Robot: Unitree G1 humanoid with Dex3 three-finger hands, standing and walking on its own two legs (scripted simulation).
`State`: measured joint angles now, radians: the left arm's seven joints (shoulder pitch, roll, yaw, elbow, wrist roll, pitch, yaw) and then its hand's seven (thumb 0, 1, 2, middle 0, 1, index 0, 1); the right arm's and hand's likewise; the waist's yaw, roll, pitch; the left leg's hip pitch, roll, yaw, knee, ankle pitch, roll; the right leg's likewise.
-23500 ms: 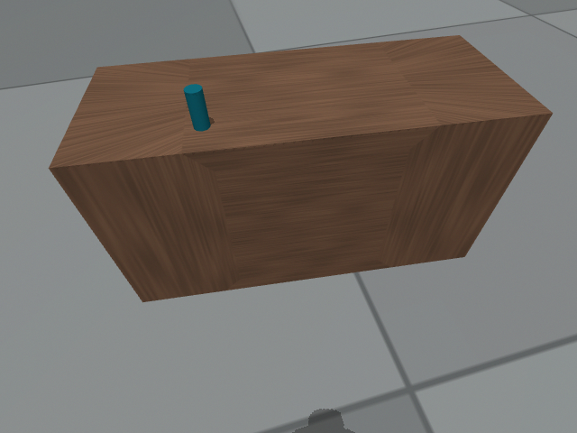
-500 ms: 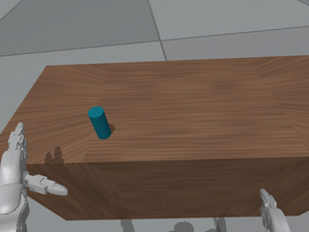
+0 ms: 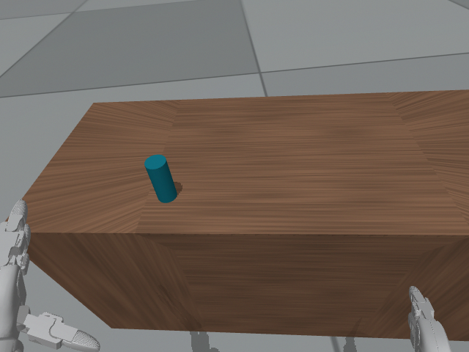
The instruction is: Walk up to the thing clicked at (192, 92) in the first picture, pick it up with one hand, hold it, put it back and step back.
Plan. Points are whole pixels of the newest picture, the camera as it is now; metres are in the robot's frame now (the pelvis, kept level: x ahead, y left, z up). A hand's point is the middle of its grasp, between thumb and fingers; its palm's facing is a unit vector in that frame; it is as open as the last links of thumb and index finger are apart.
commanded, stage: sink last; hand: left
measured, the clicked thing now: (161, 179) +0.48 +0.21 +0.02
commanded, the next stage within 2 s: home in 0.08 s
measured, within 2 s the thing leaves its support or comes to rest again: neither
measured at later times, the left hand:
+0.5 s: hand (106, 328) +0.17 +0.23 +0.01, palm faces +0.22 -0.93 -0.29, open 17.6 cm
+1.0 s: hand (147, 324) +0.19 +0.19 -0.07, palm faces +0.10 -0.97 -0.23, open 17.6 cm
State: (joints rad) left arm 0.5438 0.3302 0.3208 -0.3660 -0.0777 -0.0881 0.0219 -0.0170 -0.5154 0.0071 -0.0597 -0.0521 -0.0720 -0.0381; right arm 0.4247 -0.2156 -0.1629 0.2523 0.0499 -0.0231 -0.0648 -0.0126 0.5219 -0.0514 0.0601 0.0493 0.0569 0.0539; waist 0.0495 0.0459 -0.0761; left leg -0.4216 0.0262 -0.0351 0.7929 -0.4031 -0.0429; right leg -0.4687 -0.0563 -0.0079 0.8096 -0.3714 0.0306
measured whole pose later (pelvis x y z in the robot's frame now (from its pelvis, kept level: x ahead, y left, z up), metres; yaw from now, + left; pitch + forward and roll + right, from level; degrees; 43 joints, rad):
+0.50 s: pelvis -0.01 +0.01 +0.00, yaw +0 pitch +3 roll +0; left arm 0.53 0.22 0.15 -0.03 -0.04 -0.16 0.03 -0.02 -0.57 0.04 -0.05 -0.06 -0.06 -0.05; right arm 0.36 -0.15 -0.01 0.33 0.03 -0.11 -0.05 -0.01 -0.11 -0.46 0.13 0.17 0.13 0.18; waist 0.03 0.01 -0.04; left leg -0.48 0.02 -0.03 0.82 -0.40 -0.03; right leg -0.51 -0.06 0.00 0.80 -0.35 0.04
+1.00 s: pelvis +0.02 +0.02 -0.01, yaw -1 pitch +6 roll -1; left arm 0.43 0.19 0.01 0.17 -0.02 0.02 0.10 -0.02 -0.58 0.03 -0.05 -0.05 -0.05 -0.04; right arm 0.31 -0.21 0.01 0.44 0.03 -0.04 -0.09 0.01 -0.89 -0.90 0.20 0.29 0.20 0.30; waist -0.01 0.02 -0.09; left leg -0.53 0.05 -0.03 0.90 -0.48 -0.03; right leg -0.56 -0.04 0.00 0.85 -0.40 0.05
